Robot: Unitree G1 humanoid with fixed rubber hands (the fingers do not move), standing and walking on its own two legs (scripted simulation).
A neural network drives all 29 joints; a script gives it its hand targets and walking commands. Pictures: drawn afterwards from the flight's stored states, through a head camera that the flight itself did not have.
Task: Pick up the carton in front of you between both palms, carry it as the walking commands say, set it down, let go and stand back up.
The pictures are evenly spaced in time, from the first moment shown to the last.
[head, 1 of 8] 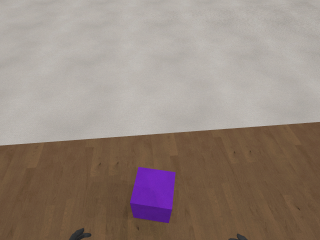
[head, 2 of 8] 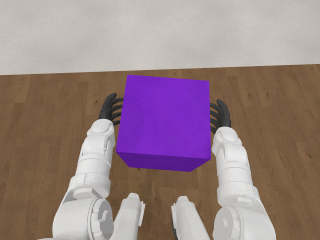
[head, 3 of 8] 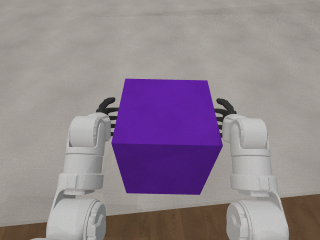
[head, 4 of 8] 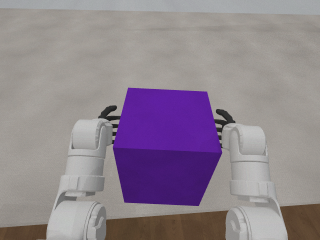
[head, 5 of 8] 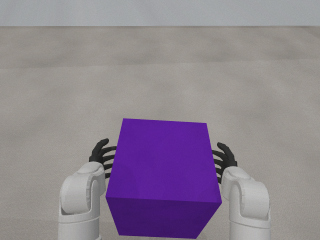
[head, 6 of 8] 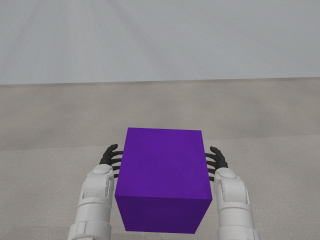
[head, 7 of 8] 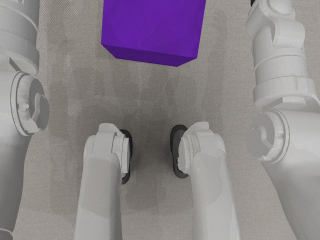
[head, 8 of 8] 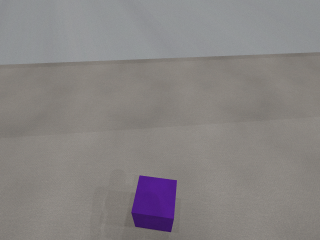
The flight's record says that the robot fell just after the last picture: no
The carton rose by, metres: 0.69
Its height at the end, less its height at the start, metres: -0.08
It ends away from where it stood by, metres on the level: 3.15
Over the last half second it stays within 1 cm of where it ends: yes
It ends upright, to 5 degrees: yes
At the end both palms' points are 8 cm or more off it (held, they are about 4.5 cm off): yes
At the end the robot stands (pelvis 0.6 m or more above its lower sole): yes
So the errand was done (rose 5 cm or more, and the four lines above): yes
